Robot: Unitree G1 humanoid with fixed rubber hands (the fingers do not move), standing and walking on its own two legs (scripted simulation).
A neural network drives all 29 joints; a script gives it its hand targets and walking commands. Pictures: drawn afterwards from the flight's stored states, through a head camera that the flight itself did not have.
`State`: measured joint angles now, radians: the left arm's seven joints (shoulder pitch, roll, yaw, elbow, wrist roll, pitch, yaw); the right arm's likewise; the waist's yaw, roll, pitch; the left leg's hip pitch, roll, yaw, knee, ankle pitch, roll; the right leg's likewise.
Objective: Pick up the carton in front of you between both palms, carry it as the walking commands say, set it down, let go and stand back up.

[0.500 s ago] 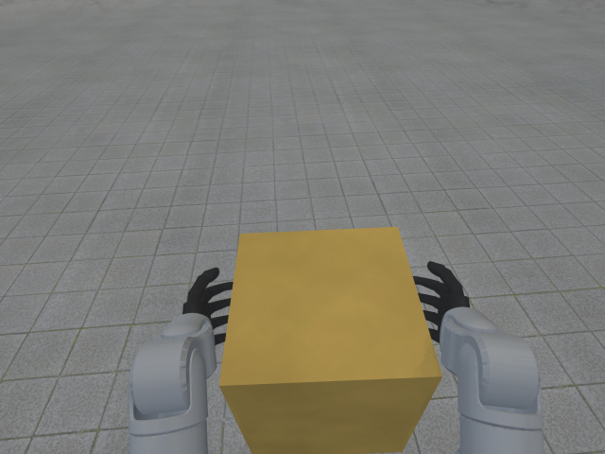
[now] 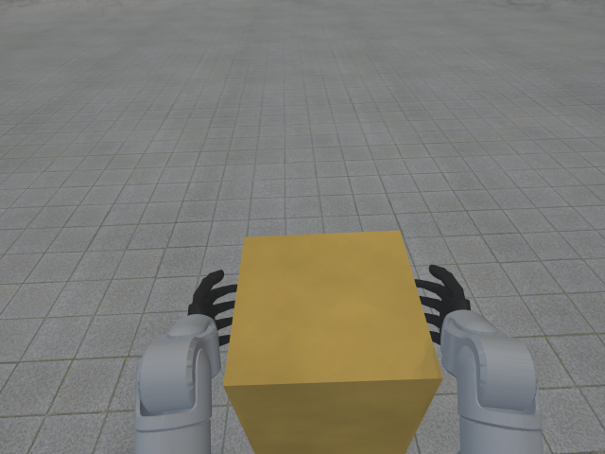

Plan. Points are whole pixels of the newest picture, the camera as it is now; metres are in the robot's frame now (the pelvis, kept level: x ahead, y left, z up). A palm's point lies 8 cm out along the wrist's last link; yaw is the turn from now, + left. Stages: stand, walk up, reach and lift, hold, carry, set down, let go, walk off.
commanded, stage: carry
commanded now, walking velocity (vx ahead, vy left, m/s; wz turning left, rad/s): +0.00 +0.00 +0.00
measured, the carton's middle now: (326, 348) +0.29 +0.00 +0.02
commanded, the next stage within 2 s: hold in 1.50 s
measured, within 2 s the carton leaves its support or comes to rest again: neither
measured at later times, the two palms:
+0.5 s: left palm (200, 339) +0.26 +0.16 +0.08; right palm (440, 339) +0.26 -0.14 +0.08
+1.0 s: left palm (203, 359) +0.26 +0.16 +0.04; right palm (432, 360) +0.26 -0.14 +0.04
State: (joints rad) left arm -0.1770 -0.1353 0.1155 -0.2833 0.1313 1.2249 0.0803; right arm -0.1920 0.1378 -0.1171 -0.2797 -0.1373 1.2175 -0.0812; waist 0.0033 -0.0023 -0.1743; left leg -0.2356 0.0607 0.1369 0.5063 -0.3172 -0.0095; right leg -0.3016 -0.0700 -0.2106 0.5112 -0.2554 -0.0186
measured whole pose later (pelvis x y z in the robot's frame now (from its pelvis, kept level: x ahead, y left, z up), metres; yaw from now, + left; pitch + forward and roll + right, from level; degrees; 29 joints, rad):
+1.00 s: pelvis -0.03 +0.02 +0.00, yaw +0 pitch +2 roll +0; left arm -0.25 -0.15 0.19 0.23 0.28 0.76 0.02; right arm -0.25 0.15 -0.20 0.23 -0.28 0.75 -0.01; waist 0.00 0.00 -0.12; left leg -0.26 0.05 0.16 0.52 -0.28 0.02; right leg -0.33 -0.09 -0.19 0.51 -0.20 0.00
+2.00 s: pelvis -0.05 -0.01 +0.01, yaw +5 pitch -8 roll +0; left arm -0.31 -0.17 0.26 0.32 0.31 0.72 -0.01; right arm -0.31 0.16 -0.26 0.29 -0.32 0.72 0.01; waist 0.00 0.01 0.04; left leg -0.06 -0.01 -0.02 0.41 -0.20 0.00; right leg -0.10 0.00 0.00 0.41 -0.17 -0.01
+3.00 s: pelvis -0.08 +0.00 -0.14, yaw +5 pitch +38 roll +0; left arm -0.75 -0.12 0.44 0.60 0.25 0.24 0.05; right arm -0.75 0.11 -0.50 0.56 -0.27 0.24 0.00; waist -0.04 0.02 -0.16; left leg -1.48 -0.10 -0.07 1.26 -0.45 -0.01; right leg -1.51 0.06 0.08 1.24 -0.40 0.03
